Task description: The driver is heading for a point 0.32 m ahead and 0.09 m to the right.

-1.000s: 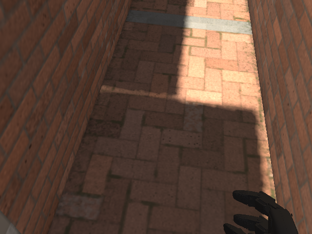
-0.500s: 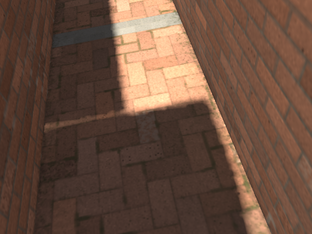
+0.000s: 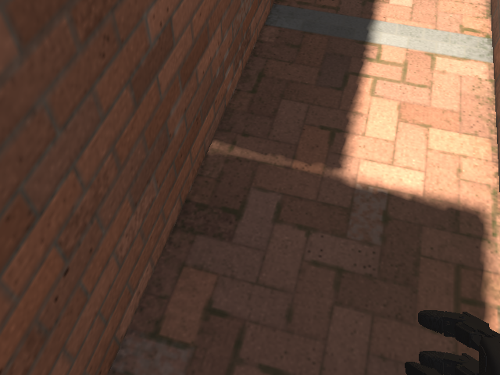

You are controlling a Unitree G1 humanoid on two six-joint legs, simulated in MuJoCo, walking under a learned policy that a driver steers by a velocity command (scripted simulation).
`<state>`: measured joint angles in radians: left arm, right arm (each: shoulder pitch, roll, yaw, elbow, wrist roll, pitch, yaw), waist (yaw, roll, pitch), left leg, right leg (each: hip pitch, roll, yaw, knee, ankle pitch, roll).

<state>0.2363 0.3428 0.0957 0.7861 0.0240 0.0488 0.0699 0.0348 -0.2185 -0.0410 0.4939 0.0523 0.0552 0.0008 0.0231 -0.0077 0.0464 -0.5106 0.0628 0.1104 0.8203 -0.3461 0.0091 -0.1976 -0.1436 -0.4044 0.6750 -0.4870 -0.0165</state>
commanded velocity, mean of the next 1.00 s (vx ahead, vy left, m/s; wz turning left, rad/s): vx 0.00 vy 0.00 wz -0.26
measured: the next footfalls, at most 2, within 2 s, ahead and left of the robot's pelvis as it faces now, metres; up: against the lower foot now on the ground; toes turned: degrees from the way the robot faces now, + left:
left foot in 0.02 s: +0.08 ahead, +0.12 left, +0.00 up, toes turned +7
right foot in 0.52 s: +0.10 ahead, -0.16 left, +0.00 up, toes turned -13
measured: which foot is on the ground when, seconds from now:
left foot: up 0.00-0.00, down 0.02-0.52, up 0.54-0.98, down 1.00-1.00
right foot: down 0.00-0.02, up 0.04-0.50, down 0.52-1.00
